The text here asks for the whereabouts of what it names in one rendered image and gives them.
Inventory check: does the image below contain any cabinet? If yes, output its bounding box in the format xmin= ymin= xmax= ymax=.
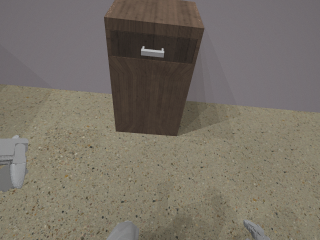
xmin=104 ymin=0 xmax=205 ymax=137

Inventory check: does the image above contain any drawer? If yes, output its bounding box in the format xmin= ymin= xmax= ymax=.
xmin=110 ymin=29 xmax=197 ymax=64

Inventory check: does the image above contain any left robot thigh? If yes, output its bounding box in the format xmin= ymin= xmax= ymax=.
xmin=106 ymin=222 xmax=140 ymax=240

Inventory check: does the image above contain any robot right hand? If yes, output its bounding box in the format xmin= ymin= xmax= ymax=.
xmin=243 ymin=219 xmax=271 ymax=240

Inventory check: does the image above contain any handle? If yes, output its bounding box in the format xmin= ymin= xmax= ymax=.
xmin=141 ymin=46 xmax=164 ymax=58

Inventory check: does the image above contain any robot left hand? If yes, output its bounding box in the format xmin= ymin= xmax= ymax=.
xmin=0 ymin=135 xmax=29 ymax=192

